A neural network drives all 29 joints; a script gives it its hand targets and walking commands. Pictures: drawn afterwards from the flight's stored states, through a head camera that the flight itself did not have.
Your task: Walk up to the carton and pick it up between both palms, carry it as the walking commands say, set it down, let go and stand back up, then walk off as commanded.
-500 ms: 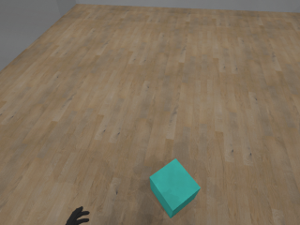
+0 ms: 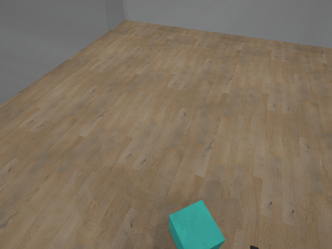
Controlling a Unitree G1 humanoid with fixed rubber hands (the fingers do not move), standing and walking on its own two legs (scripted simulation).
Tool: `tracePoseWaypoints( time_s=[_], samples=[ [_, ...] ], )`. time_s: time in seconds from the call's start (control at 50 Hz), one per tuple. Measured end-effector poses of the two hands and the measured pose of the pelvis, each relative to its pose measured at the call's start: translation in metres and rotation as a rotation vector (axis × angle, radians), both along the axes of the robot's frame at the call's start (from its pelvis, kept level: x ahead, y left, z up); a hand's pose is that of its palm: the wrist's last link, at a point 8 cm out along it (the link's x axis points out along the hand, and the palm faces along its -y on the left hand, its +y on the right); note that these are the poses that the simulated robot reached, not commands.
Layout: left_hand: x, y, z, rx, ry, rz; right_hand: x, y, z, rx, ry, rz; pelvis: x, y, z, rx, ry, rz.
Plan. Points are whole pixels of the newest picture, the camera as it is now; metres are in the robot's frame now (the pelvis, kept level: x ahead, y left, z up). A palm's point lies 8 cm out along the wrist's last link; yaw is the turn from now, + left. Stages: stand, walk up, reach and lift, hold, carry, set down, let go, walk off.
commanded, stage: stand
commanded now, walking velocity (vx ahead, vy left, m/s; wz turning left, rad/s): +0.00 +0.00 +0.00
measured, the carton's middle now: (194, 234) +0.34 -0.11 -0.66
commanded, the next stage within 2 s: walk off in 0.08 s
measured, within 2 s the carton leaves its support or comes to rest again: neither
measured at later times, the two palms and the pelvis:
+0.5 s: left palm out of the picture +0.03 +0.22 -0.16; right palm out of the picture -0.01 -0.25 -0.16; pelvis +0.00 -0.01 -0.01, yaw -5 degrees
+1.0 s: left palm out of the picture +0.10 +0.25 -0.14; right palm out of the picture -0.12 -0.22 -0.14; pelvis -0.11 +0.05 -0.02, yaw -23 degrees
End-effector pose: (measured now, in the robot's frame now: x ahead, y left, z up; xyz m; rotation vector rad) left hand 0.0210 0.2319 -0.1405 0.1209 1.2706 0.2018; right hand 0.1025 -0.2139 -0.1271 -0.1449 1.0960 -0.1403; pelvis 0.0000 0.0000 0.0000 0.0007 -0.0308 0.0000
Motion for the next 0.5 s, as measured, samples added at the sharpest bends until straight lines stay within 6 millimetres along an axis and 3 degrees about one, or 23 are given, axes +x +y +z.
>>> tracePoseWaypoints(
  time_s=[0.18,0.32,0.5],
  samples=[
    [0.009,-0.002,0.002,0.029,0.023,-0.017,-0.053,-0.023,-0.014,-0.017,0.170,-0.076,0.008,-0.005,0.001,0.005,-0.003,-0.007],
    [0.007,-0.015,-0.003,0.008,0.070,-0.021,-0.100,-0.023,-0.020,-0.012,0.307,-0.105,0.013,-0.010,0.000,0.008,-0.001,-0.021],
    [0.006,-0.010,-0.016,0.028,0.072,-0.065,-0.109,-0.036,-0.028,-0.058,0.286,-0.185,-0.005,-0.010,-0.014,-0.001,0.022,-0.086]
  ],
)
